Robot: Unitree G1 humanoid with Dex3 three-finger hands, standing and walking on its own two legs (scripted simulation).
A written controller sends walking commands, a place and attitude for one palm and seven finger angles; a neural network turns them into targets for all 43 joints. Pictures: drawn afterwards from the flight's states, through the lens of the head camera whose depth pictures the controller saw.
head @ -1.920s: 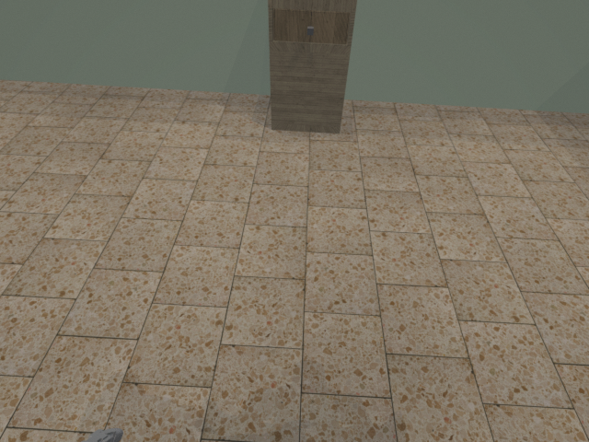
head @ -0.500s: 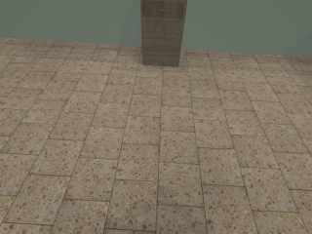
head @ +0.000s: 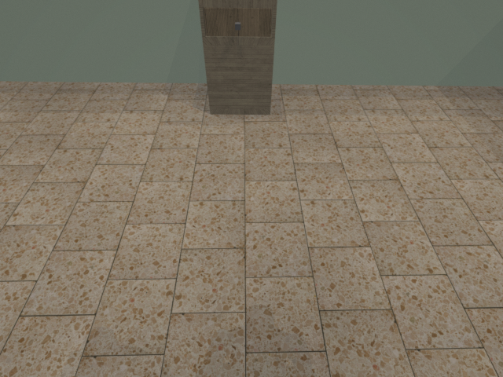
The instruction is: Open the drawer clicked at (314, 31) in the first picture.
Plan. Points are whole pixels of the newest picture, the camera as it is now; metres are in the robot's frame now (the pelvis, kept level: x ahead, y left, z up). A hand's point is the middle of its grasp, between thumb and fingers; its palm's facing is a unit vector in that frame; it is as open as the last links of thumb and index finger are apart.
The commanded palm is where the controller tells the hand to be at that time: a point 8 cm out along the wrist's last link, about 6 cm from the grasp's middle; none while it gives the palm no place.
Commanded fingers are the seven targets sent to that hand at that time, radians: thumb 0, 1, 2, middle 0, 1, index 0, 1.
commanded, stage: walk to a spot facing it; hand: left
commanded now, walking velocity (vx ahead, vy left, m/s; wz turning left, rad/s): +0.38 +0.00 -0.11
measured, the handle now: (238, 25) +1.92 +0.18 -0.14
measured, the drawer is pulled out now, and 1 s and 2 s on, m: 0.00 0.00 0.00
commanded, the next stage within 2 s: none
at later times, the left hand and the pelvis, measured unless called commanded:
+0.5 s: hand (132, 366) +0.18 +0.24 -0.18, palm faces -0.02 -0.99 -0.15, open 7.4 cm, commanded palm none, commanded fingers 0.00 0.90 0.90 -0.20 -0.30 -0.20 -0.30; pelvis +0.20 +0.06 +0.00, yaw -5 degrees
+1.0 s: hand (213, 207) +0.57 +0.14 -0.16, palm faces -0.24 -0.96 -0.13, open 7.4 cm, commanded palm none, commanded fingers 0.00 0.90 0.90 -0.20 -0.30 -0.20 -0.30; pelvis +0.42 +0.01 +0.00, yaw -9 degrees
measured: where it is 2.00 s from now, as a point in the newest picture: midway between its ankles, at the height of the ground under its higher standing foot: (264, 249)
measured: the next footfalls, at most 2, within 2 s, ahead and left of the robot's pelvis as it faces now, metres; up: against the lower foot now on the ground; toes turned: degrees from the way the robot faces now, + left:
left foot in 0.34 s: +0.30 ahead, +0.13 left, +0.00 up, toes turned +5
right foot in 0.98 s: +0.52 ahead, -0.12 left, +0.00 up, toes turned -18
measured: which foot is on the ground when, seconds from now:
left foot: down 0.00-0.00, up 0.02-0.32, down 0.34-1.00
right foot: down 0.00-0.34, up 0.36-0.96, down 0.98-1.00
